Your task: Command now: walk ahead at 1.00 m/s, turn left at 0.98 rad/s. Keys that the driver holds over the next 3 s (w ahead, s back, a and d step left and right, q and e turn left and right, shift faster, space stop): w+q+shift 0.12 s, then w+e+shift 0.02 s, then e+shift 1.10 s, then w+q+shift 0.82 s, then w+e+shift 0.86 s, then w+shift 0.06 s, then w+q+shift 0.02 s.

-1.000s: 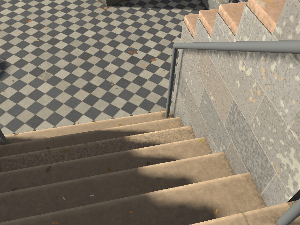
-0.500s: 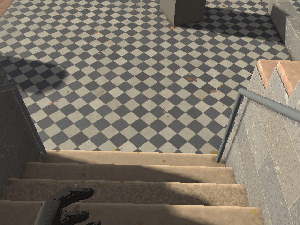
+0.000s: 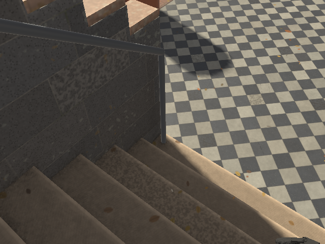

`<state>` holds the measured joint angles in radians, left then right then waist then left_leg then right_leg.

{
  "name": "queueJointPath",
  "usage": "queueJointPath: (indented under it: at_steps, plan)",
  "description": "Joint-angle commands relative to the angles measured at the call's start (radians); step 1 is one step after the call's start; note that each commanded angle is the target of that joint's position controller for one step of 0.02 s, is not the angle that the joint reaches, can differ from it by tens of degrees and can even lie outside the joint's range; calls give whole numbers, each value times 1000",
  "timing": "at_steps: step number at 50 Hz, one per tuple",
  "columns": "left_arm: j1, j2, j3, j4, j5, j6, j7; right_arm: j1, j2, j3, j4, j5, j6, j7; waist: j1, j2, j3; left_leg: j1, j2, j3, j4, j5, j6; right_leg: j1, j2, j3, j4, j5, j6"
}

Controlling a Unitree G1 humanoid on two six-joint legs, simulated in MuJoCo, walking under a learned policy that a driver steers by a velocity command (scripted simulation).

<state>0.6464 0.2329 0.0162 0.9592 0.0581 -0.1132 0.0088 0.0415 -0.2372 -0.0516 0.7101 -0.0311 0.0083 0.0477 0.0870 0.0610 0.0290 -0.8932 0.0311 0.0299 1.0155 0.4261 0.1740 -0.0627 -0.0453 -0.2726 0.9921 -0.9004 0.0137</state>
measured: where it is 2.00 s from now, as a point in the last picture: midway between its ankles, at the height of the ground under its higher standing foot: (209, 243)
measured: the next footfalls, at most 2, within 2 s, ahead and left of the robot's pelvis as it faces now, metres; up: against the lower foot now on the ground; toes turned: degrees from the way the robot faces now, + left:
left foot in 0.14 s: +0.25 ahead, +0.06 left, -0.19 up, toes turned +14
right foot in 0.56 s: +0.46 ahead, -0.12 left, -0.37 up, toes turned +2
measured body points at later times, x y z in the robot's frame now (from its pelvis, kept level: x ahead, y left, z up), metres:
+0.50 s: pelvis +0.33 +0.00 -0.20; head +0.35 +0.01 +0.25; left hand +0.32 +0.24 -0.35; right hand +0.42 -0.24 -0.33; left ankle +0.21 +0.04 -0.82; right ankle +0.46 -0.13 -0.92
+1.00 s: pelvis +0.49 +0.02 -0.30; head +0.50 +0.03 +0.15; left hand +0.70 +0.26 -0.40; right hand +0.55 -0.26 -0.39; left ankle +0.58 +0.12 -1.01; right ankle +0.42 -0.11 -0.96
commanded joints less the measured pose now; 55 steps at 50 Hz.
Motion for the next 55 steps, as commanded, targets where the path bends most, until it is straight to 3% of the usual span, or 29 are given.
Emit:
queueJointPath:
  at_steps: [1,5,7,8,9,10,13,15,16,18,20,23,25,27,28,29,30,32,33,35,40,44,45,46,47,48,49,52,55]
  plan:
    - [-60,99,16,-48,5,6,22,-176,23,18,-63,46,-31,28,-17,-167,149,269,15,84,-271,178,1,-238,-209,131,-258,655,-6]
    - [-17,113,25,43,-1,30,48,254,-123,-44,139,4,-3,-26,-184,-92,-26,890,-119,247,-360,-38,9,-233,-179,19,363,1262,1]
    - [-276,207,68,-21,-13,53,41,510,-188,-86,230,12,-1,-38,-420,155,24,1224,-31,20,-565,-143,159,-664,25,24,1102,324,-12]
    - [-186,127,48,-116,-24,36,36,474,-232,-59,248,13,-29,-44,-214,175,-24,1387,145,-164,-269,552,129,-905,-18,195,998,141,-15]
    - [-41,113,34,-107,-26,27,15,491,-186,-49,250,19,-38,-53,-180,-9,-161,1423,303,-352,-321,547,205,-916,-78,313,762,244,-7]
    - [-4,106,35,-75,-13,37,5,418,-147,-39,255,18,-40,-56,-103,-136,-118,1222,307,-390,-421,222,187,-854,-103,341,560,342,-10]
    - [-65,29,27,-24,14,109,24,259,-87,-11,228,11,-82,-61,-41,-136,-42,630,372,-392,-497,122,213,-552,-59,390,294,509,34]
    - [17,17,27,11,-24,146,11,256,-123,-15,263,11,-105,-43,29,-55,-32,444,234,-149,-425,153,95,-385,-1,328,195,875,-6]
    - [-68,-16,-12,-22,41,77,-79,99,16,59,127,-133,-144,16,15,-136,77,100,218,-16,-444,-267,48,-264,-137,445,-88,1193,9]
    - [-81,-24,-5,16,10,32,-124,89,-125,25,146,-155,-141,30,34,-39,12,1,105,94,-294,-553,-19,3,-38,398,-118,1396,52]
    - [-121,90,34,-2,-15,8,-122,136,-154,28,144,-102,-123,24,26,-43,45,197,193,44,-221,-332,-32,-110,-36,381,-193,1206,87]
    - [-381,45,15,-85,60,44,-82,395,-137,21,174,-40,-90,-42,-160,-32,100,646,316,-104,-86,-370,14,-499,-102,371,-535,1166,39]
    - [-274,12,17,-90,67,62,-47,381,-150,13,141,-77,-89,-47,-95,-38,76,521,316,-67,12,-203,-23,-289,-26,260,-410,1083,17]
    - [-30,123,73,-35,40,64,-15,248,-231,-25,79,-85,-105,-35,25,-60,26,474,185,53,294,-112,-131,-45,88,134,-508,1088,-4]
    - [218,162,104,83,45,50,-8,109,-213,-13,16,-29,-91,-36,111,-129,27,548,147,63,617,-220,-192,-31,47,150,-899,1193,-56]
    - [300,299,136,71,40,42,13,197,-75,30,-1,-81,-90,31,77,-362,-170,127,-52,109,1145,-996,-270,516,-67,356,-516,2026,-347]
    - [306,348,135,36,49,13,-10,168,-37,37,-89,-23,-99,58,102,-266,-358,-235,-114,1,1388,-1371,-362,813,-284,692,-338,2428,-544]
    - [96,295,115,-35,37,-36,-51,36,-116,23,-230,56,-113,25,64,-75,-140,-501,-44,-134,1272,-1349,-332,519,-400,814,-350,2140,-505]
    - [-52,225,83,-88,7,-27,-66,87,-183,3,-249,22,-107,-6,-26,-126,-80,-442,16,-168,1121,-1317,-299,263,-397,799,-389,1896,-477]
    - [-187,101,22,-113,29,4,-65,168,-90,52,-250,-31,-75,-34,-167,-111,45,-167,80,-134,918,-1038,-232,-303,-264,617,-512,1624,-360]
    - [-293,206,26,-225,17,-33,18,151,20,109,-245,-25,-29,27,-137,-118,-58,394,51,29,172,-322,-278,-764,58,505,-523,1084,-214]
    - [-333,280,63,-290,2,-25,-28,176,-144,37,-210,-21,-30,18,-87,-190,-74,520,-59,18,-162,-607,-251,-479,-9,708,-430,1102,-219]
    - [-425,267,59,-310,37,-18,-38,312,-168,22,-151,-12,-45,-4,-136,-241,-102,607,-38,-57,-162,-499,-215,-409,-88,801,-353,1184,-208]
    - [-407,235,62,-314,-26,-8,-55,328,-219,-15,-137,25,-57,-33,-151,-123,-116,630,-37,-56,-543,-485,-152,-291,-25,799,-285,1092,-193]
    - [-141,56,17,-304,-30,-1,-56,314,-354,-58,-135,28,-70,-50,-8,97,-400,986,265,-259,-407,343,158,-345,114,604,-7,728,-76]
    - [-112,23,-3,-360,-30,11,-49,361,-319,-60,-148,-37,-64,-15,-53,241,-417,1138,509,-637,-508,432,434,-794,263,508,264,88,7]
    - [-203,146,35,-361,-11,46,-25,422,-245,-47,-112,-72,-63,-2,-133,60,-272,1028,517,-728,-584,80,380,-914,185,537,412,171,63]
    - [-247,159,19,-327,26,83,1,199,-95,-10,-89,45,-60,-16,-33,27,-134,618,364,-303,-632,-216,167,-771,46,382,559,396,111]
    - [-272,79,-21,-331,17,88,-97,94,-119,-10,-100,-19,-88,-93,-65,-51,-81,450,222,-3,-717,-626,44,-637,26,251,474,582,104]
Over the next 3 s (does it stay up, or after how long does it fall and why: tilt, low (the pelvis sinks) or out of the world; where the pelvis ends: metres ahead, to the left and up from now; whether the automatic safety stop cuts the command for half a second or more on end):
stays up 1.48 -0.28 -0.92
